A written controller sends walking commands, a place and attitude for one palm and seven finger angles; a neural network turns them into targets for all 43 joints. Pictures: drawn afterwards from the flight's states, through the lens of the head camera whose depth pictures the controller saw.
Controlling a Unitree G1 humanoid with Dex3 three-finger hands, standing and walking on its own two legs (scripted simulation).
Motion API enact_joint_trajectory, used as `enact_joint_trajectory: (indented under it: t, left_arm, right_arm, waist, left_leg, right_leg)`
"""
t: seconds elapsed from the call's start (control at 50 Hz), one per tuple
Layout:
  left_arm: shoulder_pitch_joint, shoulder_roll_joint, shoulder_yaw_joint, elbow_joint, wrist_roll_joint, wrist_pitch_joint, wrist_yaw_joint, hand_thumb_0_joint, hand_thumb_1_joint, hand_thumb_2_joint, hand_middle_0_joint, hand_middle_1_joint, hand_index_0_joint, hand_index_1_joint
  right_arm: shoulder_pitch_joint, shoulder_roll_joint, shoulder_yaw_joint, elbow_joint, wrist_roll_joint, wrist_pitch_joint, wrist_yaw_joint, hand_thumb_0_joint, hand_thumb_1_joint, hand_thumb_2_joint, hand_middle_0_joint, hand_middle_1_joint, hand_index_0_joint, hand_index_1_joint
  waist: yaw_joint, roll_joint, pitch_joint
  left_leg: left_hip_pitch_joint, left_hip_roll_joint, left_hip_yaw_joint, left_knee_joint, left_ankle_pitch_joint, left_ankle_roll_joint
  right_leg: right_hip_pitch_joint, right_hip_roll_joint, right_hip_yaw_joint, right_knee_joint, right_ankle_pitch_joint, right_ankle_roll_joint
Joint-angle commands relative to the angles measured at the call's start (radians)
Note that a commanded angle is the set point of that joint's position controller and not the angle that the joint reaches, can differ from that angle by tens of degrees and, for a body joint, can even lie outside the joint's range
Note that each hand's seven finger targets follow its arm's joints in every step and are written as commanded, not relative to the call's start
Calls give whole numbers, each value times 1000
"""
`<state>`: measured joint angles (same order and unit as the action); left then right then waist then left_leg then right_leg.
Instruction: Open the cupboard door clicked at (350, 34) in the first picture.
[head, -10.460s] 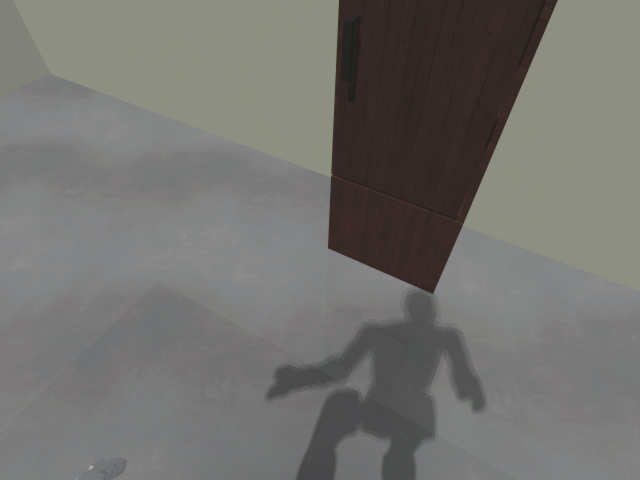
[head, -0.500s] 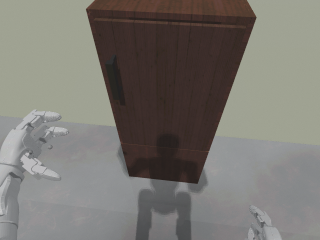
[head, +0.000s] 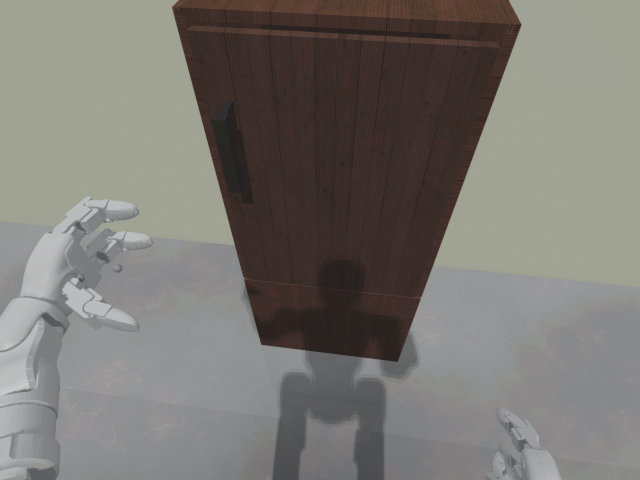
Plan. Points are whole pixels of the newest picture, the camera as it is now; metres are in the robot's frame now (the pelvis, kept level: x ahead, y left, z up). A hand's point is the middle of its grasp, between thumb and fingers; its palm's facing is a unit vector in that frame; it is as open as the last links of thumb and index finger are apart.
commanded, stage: move the hooked fingers beside the handle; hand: left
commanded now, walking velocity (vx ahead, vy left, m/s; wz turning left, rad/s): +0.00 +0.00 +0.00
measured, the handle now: (232, 147) +0.58 +0.19 +0.09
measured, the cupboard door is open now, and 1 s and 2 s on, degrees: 0 0 0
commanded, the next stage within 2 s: none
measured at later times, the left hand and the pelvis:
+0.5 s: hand (140, 224) +0.39 +0.27 +0.11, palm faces -0.04 -1.00 +0.01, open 14.0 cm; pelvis +0.01 +0.01 -0.01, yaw -1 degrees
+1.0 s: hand (168, 183) +0.48 +0.26 +0.10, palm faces -0.07 -1.00 +0.01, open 14.0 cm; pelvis +0.01 +0.02 -0.02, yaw -2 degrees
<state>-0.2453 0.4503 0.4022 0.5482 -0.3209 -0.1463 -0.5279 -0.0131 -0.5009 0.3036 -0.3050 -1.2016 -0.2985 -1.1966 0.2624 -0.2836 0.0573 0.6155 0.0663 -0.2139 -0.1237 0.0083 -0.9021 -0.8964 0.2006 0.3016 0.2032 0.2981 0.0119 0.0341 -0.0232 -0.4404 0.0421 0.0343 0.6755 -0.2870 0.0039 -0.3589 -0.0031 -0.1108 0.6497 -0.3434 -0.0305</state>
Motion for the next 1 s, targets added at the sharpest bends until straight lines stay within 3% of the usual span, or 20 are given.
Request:
enact_joint_trajectory:
  t: [0.0, 0.02, 0.1, 0.16, 0.24, 0.32, 0.38, 0.44, 0.48, 0.52, 0.56, 0.62, 0.68, 0.72, 0.76, 0.8, 0.82, 0.9, 0.94, 0.98]
  left_arm:
    - [-386, 311, 83, -136, -9, -68, 6, 0, -500, 300, -300, -1200, -300, -1200]
    - [-379, 339, 107, -127, -12, -71, 6, 0, -500, 300, -300, -1200, -300, -1200]
    - [-387, 299, 74, -111, -1, -82, 9, 0, -500, 300, -300, -1200, -300, -1200]
    - [-419, 331, 97, -52, -4, -75, 9, 0, -500, 300, -300, -1200, -300, -1200]
    - [-476, 364, 115, -34, 6, -90, 12, 0, -500, 300, -300, -1200, -300, -1200]
    - [-551, 328, 71, -33, 7, -120, 7, 0, -500, 300, -300, -1200, -300, -1200]
    - [-579, 360, 94, 34, 17, -121, 8, 0, -500, 300, -300, -1200, -300, -1200]
    - [-672, 336, 48, 73, 26, -124, 6, 0, -500, 300, -300, -1200, -300, -1200]
    - [-681, 374, 71, 132, 40, -126, 11, 0, -500, 300, -300, -1200, -300, -1200]
    - [-758, 354, 42, 152, 45, -138, 15, 0, -500, 300, -300, -1200, -300, -1200]
    - [-806, 398, 67, 208, 59, -152, 21, 0, -500, 300, -300, -1200, -300, -1200]
    - [-855, 397, 55, 234, 68, -175, 24, 0, -500, 300, -300, -1200, -300, -1200]
    - [-890, 433, 68, 333, 87, -172, 24, 0, -500, 300, -300, -1200, -300, -1200]
    - [-901, 472, 94, 347, 90, -180, 22, 0, -500, 300, -300, -1200, -300, -1200]
    - [-919, 463, 80, 335, 101, -189, 20, 0, -500, 300, -300, -1200, -300, -1200]
    - [-929, 471, 82, 358, 108, -192, 19, 0, -500, 300, -300, -1200, -300, -1200]
    - [-943, 464, 79, 378, 100, -193, 19, 0, -500, 300, -300, -1200, -300, -1200]
    - [-1026, 454, 49, 385, 122, -190, 27, 0, -500, 300, -300, -1200, -300, -1200]
    - [-1039, 489, 81, 385, 122, -195, 35, 0, -500, 300, -300, -1200, -300, -1200]
    - [-1047, 481, 73, 407, 130, -193, 41, 0, -500, 300, -300, -1200, -300, -1200]
  right_arm:
    - [-21, -145, -57, -125, -1, -34, -8, 0, -900, -900, 200, 300, 200, 300]
    - [-15, -150, -58, -128, -3, -27, -5, 0, -900, -900, 200, 300, 200, 300]
    - [-9, -144, -60, -141, -2, -13, 8, 0, -900, -900, 200, 300, 200, 300]
    - [9, -155, -63, -141, -2, 4, 12, 0, -900, -900, 200, 300, 200, 300]
    - [27, -158, -68, -141, -4, 22, 15, 0, -900, -900, 200, 300, 200, 300]
    - [46, -159, -72, -133, -6, 36, 17, 0, -900, -900, 200, 300, 200, 300]
    - [67, -166, -75, -116, -7, 47, 17, 0, -900, -900, 200, 300, 200, 300]
    - [75, -168, -74, -107, -7, 58, 17, 0, -900, -900, 200, 300, 200, 300]
    - [92, -174, -74, -98, -8, 69, 17, 0, -900, -900, 200, 300, 200, 300]
    - [96, -172, -70, -95, -11, 76, 18, 0, -900, -900, 200, 300, 200, 300]
    - [114, -180, -73, -81, -13, 84, 18, 0, -900, -900, 200, 300, 200, 300]
    - [130, -181, -72, -79, -18, 94, 23, 0, -900, -900, 200, 300, 200, 300]
    - [150, -189, -72, -65, -20, 110, 25, 0, -900, -900, 200, 300, 200, 300]
    - [160, -194, -72, -70, -22, 120, 25, 0, -900, -900, 200, 300, 200, 300]
    - [169, -190, -75, -72, -24, 128, 30, 0, -900, -900, 200, 300, 200, 300]
    - [184, -194, -77, -68, -26, 140, 34, 0, -900, -900, 200, 300, 200, 300]
    - [191, -194, -77, -65, -26, 147, 31, 0, -900, -900, 200, 300, 200, 300]
    - [217, -200, -81, -50, -30, 161, 33, 0, -900, -900, 200, 300, 200, 300]
    - [237, -205, -85, -46, -34, 169, 34, 0, -900, -900, 200, 300, 200, 300]
    - [244, -201, -84, -41, -35, 178, 36, 0, -900, -900, 200, 300, 200, 300]
  waist:
    - [-32, 34, -245]
    - [-21, 14, -263]
    - [-20, 73, -280]
    - [-30, -4, -259]
    - [-28, 27, -290]
    - [-46, 35, -315]
    - [-53, 43, -309]
    - [-72, 42, -299]
    - [-71, 33, -303]
    - [-83, 49, -301]
    - [-88, 45, -320]
    - [-90, 79, -364]
    - [-109, 35, -346]
    - [-98, 45, -377]
    - [-102, 100, -417]
    - [-112, 88, -405]
    - [-120, 46, -389]
    - [-141, 118, -400]
    - [-140, 89, -457]
    - [-144, 104, -451]
  left_leg:
    - [166, -43, -46, -78, 114, 32]
    - [156, -42, -46, -70, 136, 31]
    - [172, -42, -43, -68, 173, 29]
    - [128, -41, -39, -64, 151, 32]
    - [127, -43, -37, -53, 160, 33]
    - [150, -40, -40, -40, 195, 34]
    - [147, -37, -45, -39, 172, 34]
    - [138, -35, -50, -36, 157, 34]
    - [121, -34, -52, -32, 148, 34]
    - [119, -35, -54, -24, 143, 35]
    - [115, -30, -62, -17, 141, 33]
    - [129, -30, -64, -1, 162, 30]
    - [81, -25, -65, 8, 137, 33]
    - [70, -27, -64, 19, 168, 34]
    - [106, -25, -61, 30, 201, 30]
    - [105, -19, -66, 36, 209, 29]
    - [90, -17, -69, 41, 214, 33]
    - [118, -12, -82, 44, 197, 28]
    - [134, -10, -84, 55, 242, 30]
    - [131, -9, -83, 60, 247, 28]
  right_leg:
    - [-18, 11, 96, -113, 185, 15]
    - [9, 14, 99, -103, 208, 12]
    - [-7, 16, 85, -83, 259, 8]
    - [-12, 18, 91, -82, 251, 16]
    - [-7, 19, 98, -73, 254, 12]
    - [-24, 26, 91, -58, 280, 8]
    - [-57, 27, 88, -60, 257, 9]
    - [-88, 28, 85, -58, 235, 9]
    - [-95, 27, 84, -53, 222, 9]
    - [-117, 30, 83, -46, 207, 5]
    - [-126, 30, 83, -39, 202, 7]
    - [-137, 32, 82, -22, 210, 3]
    - [-155, 32, 84, -18, 200, 11]
    - [-139, 34, 85, -1, 227, 7]
    - [-156, 35, 86, 7, 250, 10]
    - [-184, 38, 79, 10, 244, 10]
    - [-190, 45, 76, 12, 245, 9]
    - [-257, 43, 71, 15, 200, 10]
    - [-239, 47, 73, 22, 231, 12]
    - [-250, 47, 71, 24, 234, 14]
